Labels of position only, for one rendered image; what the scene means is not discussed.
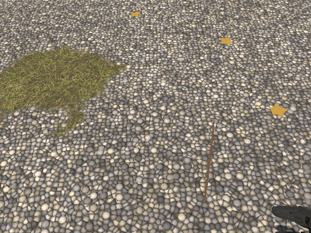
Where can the robot right hand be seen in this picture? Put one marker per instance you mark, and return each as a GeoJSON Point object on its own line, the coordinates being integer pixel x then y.
{"type": "Point", "coordinates": [299, 215]}

